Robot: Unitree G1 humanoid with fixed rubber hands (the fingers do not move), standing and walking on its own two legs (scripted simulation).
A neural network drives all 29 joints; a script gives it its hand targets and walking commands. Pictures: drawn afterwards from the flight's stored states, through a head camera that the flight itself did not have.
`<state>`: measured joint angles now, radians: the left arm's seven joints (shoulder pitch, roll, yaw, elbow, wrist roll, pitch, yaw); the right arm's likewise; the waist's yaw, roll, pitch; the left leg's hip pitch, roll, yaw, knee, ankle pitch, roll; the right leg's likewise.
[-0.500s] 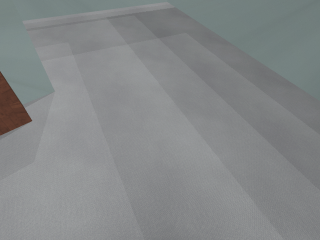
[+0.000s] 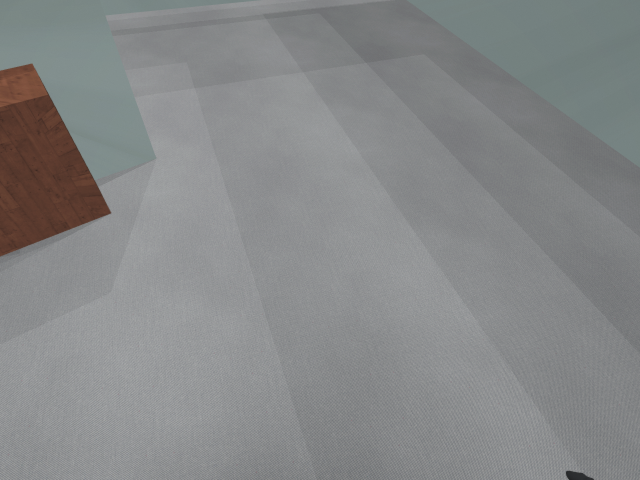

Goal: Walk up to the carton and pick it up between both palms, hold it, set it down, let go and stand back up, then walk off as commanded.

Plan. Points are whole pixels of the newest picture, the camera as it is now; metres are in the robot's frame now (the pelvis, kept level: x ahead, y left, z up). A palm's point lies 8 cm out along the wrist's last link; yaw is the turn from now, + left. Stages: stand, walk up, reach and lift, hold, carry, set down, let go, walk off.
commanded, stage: walk up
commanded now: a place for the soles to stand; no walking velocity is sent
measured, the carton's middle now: out of the picture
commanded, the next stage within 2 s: none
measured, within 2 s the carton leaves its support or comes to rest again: neither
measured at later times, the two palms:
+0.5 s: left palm out of the picture +0.08 +0.46 -0.05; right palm (440, 376) +0.30 -0.18 -0.11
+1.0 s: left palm out of the picture +0.18 +0.60 -0.09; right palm (305, 256) +0.51 +0.03 -0.08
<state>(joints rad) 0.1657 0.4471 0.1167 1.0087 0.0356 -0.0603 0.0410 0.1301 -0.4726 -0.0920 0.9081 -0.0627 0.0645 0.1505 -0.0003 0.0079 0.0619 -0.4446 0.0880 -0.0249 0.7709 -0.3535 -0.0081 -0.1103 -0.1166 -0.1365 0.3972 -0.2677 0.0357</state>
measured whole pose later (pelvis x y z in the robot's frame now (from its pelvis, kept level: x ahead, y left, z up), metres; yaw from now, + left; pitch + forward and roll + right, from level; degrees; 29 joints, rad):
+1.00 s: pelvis +0.27 +0.28 +0.00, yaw +28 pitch -1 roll +1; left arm 0.30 0.45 0.04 0.85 0.00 -0.10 0.00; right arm 0.23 -0.46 -0.09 0.75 -0.03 0.01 0.11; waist -0.03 -0.02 0.08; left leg -0.18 -0.06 -0.02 0.47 -0.27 0.05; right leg -0.47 -0.10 -0.09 0.79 -0.39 -0.02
